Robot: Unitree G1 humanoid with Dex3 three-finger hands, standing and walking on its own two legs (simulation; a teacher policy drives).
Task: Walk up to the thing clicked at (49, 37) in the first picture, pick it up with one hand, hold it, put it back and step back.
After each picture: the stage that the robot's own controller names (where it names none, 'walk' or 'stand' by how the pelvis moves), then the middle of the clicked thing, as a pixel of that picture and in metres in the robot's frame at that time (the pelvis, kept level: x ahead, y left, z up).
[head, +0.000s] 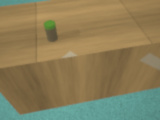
stand; (51, 31) +0.78 +0.23 -0.10
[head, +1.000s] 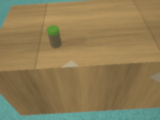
walk; (54, 37) +0.71 +0.23 -0.09
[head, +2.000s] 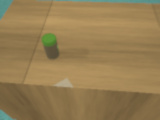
stand; (51, 46) +0.57 +0.19 -0.06
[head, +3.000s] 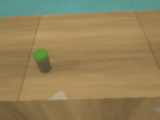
stand; (43, 61) +0.54 +0.23 -0.10
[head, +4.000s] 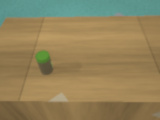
stand; (44, 63) +0.54 +0.23 -0.11
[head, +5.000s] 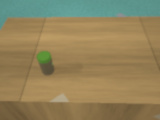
stand; (46, 63) +0.54 +0.22 -0.11
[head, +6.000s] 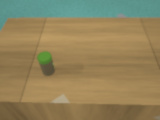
stand; (46, 64) +0.53 +0.22 -0.11
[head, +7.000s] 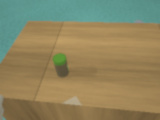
rise first; (61, 65) +0.54 +0.18 -0.10
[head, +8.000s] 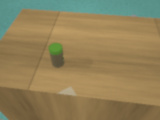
go down; (56, 55) +0.57 +0.17 -0.09
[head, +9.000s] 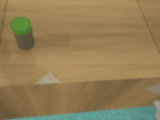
go down; (23, 34) +0.55 +0.18 -0.02
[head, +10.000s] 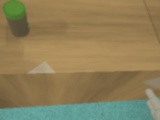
close in; (17, 20) +0.57 +0.18 +0.00
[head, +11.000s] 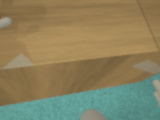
close; out of the picture +0.58 +0.19 +0.03
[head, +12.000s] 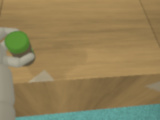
lift; (21, 50) +0.45 +0.16 +0.03
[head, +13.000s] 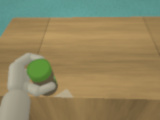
lift; (43, 78) +0.32 +0.14 +0.11
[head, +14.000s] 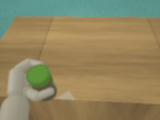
hold; (43, 83) +0.31 +0.15 +0.08
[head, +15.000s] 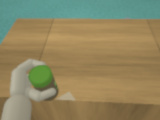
hold; (44, 84) +0.31 +0.15 +0.08
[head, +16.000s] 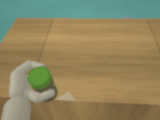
hold; (44, 85) +0.31 +0.15 +0.08
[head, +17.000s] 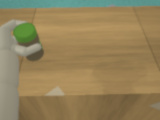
crouch; (30, 43) +0.45 +0.17 +0.12
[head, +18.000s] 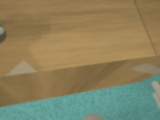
lower; out of the picture +0.53 +0.19 +0.00
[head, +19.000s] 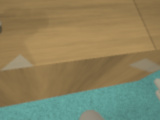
lower; out of the picture +0.55 +0.19 +0.03
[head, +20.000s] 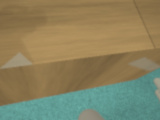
lower; out of the picture +0.55 +0.19 +0.03
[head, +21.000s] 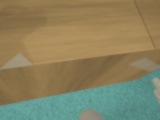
lower; out of the picture +0.55 +0.19 +0.03
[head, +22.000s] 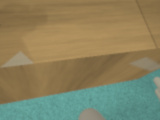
rest; out of the picture +0.55 +0.19 +0.03
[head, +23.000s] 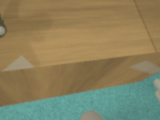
withdraw; out of the picture +0.55 +0.18 +0.02
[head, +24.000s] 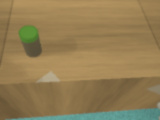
sink last; (31, 42) +0.53 +0.16 -0.02
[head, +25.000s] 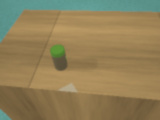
stand; (59, 58) +0.54 +0.17 -0.05
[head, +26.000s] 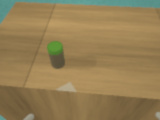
stand; (56, 55) +0.52 +0.16 -0.04
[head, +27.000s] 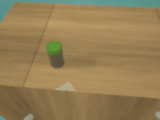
stand; (55, 55) +0.52 +0.16 -0.04
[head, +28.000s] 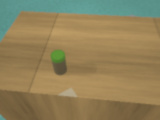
stand; (59, 62) +0.52 +0.16 -0.08
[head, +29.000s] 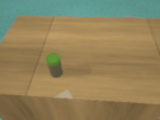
stand; (54, 65) +0.53 +0.18 -0.10
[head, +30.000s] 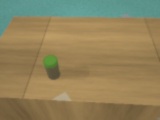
stand; (52, 67) +0.51 +0.19 -0.11
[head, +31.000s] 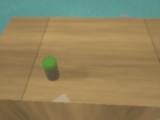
stand; (51, 69) +0.50 +0.19 -0.11
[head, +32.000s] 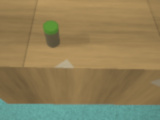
walk; (52, 34) +0.59 +0.16 -0.09
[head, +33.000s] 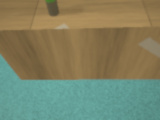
walk; (52, 5) +0.87 +0.24 -0.07
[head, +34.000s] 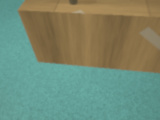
stand; out of the picture +1.17 +0.15 -0.08
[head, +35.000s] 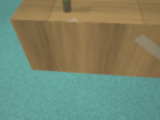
stand; (66, 3) +1.12 +0.16 -0.10
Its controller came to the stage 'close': yes
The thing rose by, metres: 0.20
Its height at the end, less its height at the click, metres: +0.00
